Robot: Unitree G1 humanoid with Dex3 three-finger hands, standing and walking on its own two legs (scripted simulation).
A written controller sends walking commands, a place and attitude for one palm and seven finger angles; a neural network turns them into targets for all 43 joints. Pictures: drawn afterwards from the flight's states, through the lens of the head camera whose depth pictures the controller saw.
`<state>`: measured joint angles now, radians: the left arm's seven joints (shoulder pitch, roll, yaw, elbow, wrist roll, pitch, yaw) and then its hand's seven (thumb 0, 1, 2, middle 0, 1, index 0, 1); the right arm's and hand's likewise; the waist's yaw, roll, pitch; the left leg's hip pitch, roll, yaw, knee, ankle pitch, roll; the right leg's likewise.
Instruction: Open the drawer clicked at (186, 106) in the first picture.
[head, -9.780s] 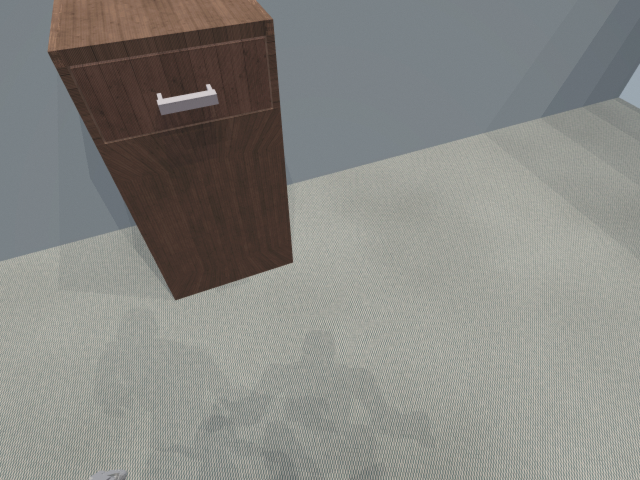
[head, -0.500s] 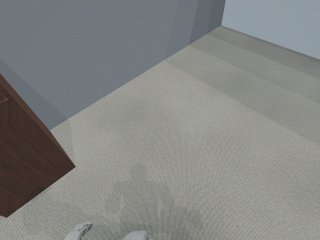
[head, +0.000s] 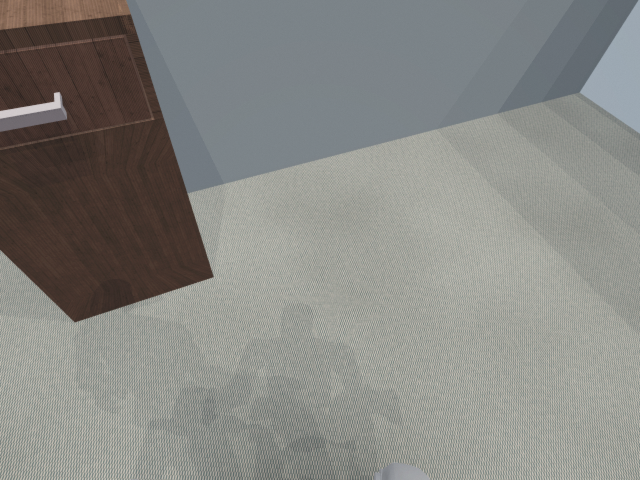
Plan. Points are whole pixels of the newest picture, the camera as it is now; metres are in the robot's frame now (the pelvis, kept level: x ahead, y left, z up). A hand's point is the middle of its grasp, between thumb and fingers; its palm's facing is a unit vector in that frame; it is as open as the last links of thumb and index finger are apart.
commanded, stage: turn to face it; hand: left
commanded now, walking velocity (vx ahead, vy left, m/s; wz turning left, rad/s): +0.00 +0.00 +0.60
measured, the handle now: (24, 110) +0.69 +0.60 +0.01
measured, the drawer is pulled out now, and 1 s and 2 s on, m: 0.00 0.00 0.00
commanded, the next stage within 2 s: take the last steps up to it in 0.52 s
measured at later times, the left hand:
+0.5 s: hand out of the picture +0.00 +0.16 -0.15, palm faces +0.30 -0.92 -0.27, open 7.3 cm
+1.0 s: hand out of the picture -0.02 +0.18 -0.16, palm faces +0.39 -0.90 -0.20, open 7.3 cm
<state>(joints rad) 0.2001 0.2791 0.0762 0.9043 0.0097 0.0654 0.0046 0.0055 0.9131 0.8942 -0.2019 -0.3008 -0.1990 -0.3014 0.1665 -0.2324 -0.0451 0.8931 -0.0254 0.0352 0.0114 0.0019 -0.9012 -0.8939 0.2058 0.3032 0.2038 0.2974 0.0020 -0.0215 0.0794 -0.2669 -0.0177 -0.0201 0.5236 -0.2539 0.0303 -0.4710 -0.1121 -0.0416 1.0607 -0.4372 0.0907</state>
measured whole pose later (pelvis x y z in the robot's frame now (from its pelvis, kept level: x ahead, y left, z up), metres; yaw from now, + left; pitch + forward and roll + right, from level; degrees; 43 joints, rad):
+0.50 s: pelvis +0.00 -0.05 +0.00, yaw +17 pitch -1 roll +2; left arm 0.24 0.18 0.03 0.90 0.03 0.01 0.02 0.00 0.91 0.89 -0.21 -0.30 -0.20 -0.30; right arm 0.19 -0.26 -0.08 0.96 -0.02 0.09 0.02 0.00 -0.91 -0.89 0.20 0.30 0.20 0.30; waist 0.00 0.01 0.07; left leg -0.40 0.01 0.00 0.96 -0.44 -0.06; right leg -0.22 -0.12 -0.18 0.51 -0.27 -0.01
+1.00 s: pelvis +0.02 -0.01 +0.01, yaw +22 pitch -1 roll +1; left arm 0.26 0.19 0.04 1.03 0.02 0.02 -0.02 0.00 0.91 0.89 -0.20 -0.30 -0.20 -0.30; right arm 0.33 -0.18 -0.03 1.05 -0.03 -0.02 -0.01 0.00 -0.92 -0.89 0.21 0.30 0.20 0.30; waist -0.01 0.00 0.00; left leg -0.08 -0.03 0.03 0.37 -0.27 0.04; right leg -0.39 -0.10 -0.09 0.77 -0.37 0.05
